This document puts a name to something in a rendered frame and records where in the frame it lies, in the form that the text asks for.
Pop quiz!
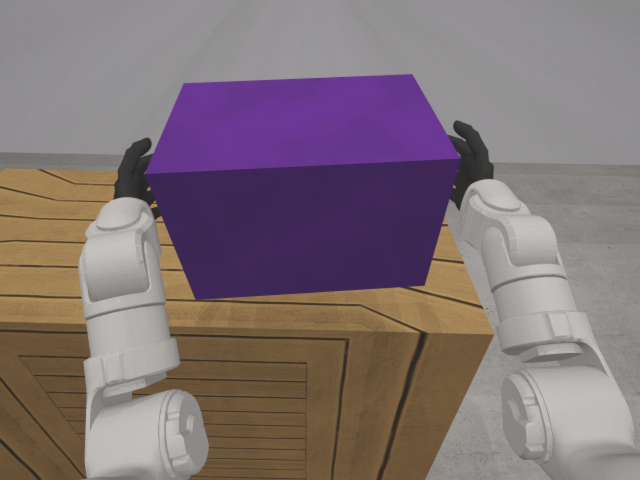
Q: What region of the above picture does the robot left forearm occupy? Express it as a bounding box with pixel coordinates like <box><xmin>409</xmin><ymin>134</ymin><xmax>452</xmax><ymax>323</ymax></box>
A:
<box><xmin>78</xmin><ymin>197</ymin><xmax>180</xmax><ymax>478</ymax></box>

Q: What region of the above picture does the left robot upper arm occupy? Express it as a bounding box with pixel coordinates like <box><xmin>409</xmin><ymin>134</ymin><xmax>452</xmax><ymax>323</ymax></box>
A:
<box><xmin>82</xmin><ymin>389</ymin><xmax>209</xmax><ymax>480</ymax></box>

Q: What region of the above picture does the right robot upper arm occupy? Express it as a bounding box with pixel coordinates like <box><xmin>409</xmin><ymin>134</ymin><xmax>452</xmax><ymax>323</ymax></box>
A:
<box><xmin>501</xmin><ymin>364</ymin><xmax>640</xmax><ymax>480</ymax></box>

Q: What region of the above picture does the left robot hand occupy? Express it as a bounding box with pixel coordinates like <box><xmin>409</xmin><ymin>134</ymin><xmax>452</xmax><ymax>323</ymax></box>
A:
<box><xmin>113</xmin><ymin>138</ymin><xmax>161</xmax><ymax>220</ymax></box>

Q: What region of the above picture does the carton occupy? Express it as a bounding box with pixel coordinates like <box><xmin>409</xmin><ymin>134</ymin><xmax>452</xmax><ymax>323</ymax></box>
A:
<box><xmin>145</xmin><ymin>74</ymin><xmax>461</xmax><ymax>300</ymax></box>

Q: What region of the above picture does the pedestal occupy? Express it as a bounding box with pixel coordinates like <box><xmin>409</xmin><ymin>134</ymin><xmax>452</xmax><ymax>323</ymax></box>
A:
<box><xmin>0</xmin><ymin>168</ymin><xmax>494</xmax><ymax>480</ymax></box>

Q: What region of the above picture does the robot right forearm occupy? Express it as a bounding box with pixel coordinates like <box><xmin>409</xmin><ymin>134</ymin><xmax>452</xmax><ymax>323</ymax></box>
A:
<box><xmin>459</xmin><ymin>179</ymin><xmax>634</xmax><ymax>443</ymax></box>

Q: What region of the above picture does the right robot hand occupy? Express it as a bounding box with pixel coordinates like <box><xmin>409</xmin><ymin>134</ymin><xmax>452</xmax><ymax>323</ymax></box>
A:
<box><xmin>448</xmin><ymin>120</ymin><xmax>494</xmax><ymax>211</ymax></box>

